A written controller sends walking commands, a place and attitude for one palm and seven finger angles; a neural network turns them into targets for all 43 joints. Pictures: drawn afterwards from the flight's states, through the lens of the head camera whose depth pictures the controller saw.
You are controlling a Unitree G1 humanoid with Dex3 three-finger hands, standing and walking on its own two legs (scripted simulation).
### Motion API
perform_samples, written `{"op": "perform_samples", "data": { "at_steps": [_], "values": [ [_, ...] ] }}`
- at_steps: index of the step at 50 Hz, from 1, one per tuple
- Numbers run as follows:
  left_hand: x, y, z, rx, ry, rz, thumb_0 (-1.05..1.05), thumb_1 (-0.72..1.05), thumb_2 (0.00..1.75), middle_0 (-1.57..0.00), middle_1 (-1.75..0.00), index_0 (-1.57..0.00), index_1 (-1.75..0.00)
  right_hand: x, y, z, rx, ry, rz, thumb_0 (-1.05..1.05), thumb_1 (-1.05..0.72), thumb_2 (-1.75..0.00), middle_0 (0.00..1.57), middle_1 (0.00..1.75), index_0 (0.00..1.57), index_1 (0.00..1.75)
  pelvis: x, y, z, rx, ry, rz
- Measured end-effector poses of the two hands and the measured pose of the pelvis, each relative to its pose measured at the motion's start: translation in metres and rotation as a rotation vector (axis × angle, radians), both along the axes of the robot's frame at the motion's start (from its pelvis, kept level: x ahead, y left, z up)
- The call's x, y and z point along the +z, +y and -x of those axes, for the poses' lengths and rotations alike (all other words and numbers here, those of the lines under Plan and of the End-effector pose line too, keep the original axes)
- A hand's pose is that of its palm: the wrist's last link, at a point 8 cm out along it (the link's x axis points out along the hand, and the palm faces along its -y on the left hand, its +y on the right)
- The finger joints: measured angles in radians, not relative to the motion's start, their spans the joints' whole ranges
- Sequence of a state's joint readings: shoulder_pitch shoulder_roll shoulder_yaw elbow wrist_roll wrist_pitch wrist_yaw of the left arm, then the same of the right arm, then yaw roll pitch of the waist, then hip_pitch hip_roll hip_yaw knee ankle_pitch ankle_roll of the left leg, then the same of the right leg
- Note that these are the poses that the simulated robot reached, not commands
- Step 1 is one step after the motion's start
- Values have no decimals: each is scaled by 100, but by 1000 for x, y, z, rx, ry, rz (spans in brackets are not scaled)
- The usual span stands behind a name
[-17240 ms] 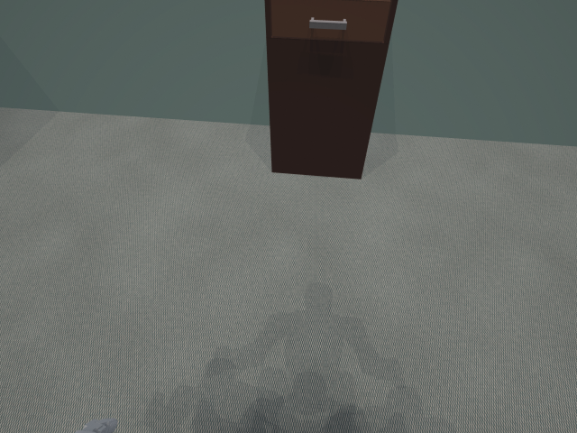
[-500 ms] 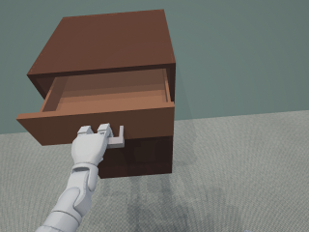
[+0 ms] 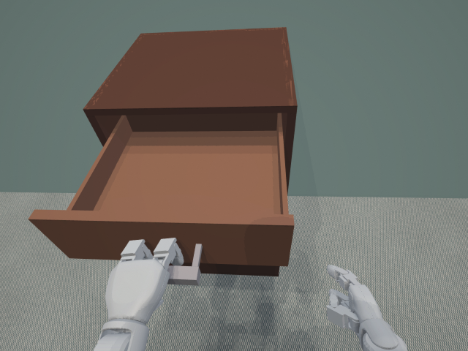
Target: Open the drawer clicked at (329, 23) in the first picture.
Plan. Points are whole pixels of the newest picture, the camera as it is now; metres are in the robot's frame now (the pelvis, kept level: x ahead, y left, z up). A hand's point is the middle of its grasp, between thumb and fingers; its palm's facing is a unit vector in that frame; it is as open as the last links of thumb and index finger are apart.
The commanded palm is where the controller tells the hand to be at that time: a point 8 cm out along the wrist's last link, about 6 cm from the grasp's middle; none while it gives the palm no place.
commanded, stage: pull the drawer open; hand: left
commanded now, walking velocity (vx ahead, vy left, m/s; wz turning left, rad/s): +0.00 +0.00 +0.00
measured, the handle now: (161, 261) +0.25 +0.16 +0.04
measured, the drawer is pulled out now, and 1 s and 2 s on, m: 0.29 0.30 0.29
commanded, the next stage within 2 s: open the thumb to release the handle in 0.30 s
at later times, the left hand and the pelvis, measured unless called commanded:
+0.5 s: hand (152, 301) +0.19 +0.17 +0.01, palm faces +0.06 -0.12 -0.99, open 5.6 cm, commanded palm +0.17 +0.17 +0.07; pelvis -0.01 -0.01 -0.01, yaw +0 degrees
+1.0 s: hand (150, 301) +0.19 +0.17 +0.01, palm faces +0.04 -0.14 -0.99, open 13.2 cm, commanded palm +0.16 +0.17 +0.06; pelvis -0.03 -0.01 +0.00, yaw +1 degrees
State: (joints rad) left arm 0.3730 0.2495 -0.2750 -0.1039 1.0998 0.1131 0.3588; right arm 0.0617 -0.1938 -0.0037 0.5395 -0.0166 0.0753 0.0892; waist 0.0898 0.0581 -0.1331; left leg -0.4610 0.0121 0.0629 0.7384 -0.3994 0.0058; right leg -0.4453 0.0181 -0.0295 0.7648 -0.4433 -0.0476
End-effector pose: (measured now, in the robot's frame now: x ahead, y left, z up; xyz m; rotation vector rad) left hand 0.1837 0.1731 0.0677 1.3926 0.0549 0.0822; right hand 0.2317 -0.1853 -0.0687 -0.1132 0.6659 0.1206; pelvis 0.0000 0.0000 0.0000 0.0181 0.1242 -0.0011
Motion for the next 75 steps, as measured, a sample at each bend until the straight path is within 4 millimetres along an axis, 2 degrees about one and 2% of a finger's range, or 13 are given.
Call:
{"op": "perform_samples", "data": {
  "at_steps": [3,7,17,24,31,44,49,55,65,75],
  "values": [
    [0,-1,12,1,-1,3,6,70,79,-35,-135,-42,-135,-4,3,2,23,5,-4,1,-91,-90,20,29,20,30,-3,-1,1,0,4,0],
    [0,-1,16,0,-11,8,6,70,78,-32,-135,-42,-135,-13,0,12,25,28,-5,1,-91,-90,20,30,20,30,-6,-3,3,-8,14,-2],
    [-2,-1,17,-8,-25,-10,5,72,80,-29,-135,-42,-135,-35,-28,52,-58,128,33,1,-91,-90,20,30,20,30,-10,-6,6,-18,28,-7],
    [-3,0,15,-12,-38,-53,3,72,82,-32,-135,-42,-135,-42,-43,67,-105,167,75,1,-91,-90,20,29,20,30,-9,-7,13,-7,16,-7],
    [-2,1,12,41,-27,-43,1,57,76,-36,-133,-40,-132,-36,-42,66,-113,155,81,1,-91,-90,19,29,19,30,-4,-11,22,4,-12,-10],
    [-1,2,13,22,-1,-33,0,-17,44,-32,-124,-34,-124,-15,-30,48,-72,68,74,1,-91,-90,20,30,20,30,2,-14,29,10,-39,-7],
    [-2,2,14,17,-8,-31,0,-36,36,-31,-122,-33,-121,-16,-29,49,-69,76,80,1,-91,-90,20,30,20,30,2,-12,29,10,-36,-5],
    [-2,2,14,15,-21,-29,0,-45,32,-31,-121,-32,-120,-21,-27,55,-71,110,88,1,-91,-90,20,30,20,30,1,-9,28,11,-30,-3],
    [-3,3,10,13,-33,-44,0,-48,31,-31,-121,-32,-120,-29,-20,62,-72,147,86,1,-91,-90,20,30,20,30,1,-5,31,18,-31,-2],
    [6,6,0,-9,8,-32,0,-49,31,-34,-121,-36,-122,-20,-17,61,-94,117,72,1,-91,-90,20,30,20,30,5,-5,33,11,-57,-1]
  ]
}}
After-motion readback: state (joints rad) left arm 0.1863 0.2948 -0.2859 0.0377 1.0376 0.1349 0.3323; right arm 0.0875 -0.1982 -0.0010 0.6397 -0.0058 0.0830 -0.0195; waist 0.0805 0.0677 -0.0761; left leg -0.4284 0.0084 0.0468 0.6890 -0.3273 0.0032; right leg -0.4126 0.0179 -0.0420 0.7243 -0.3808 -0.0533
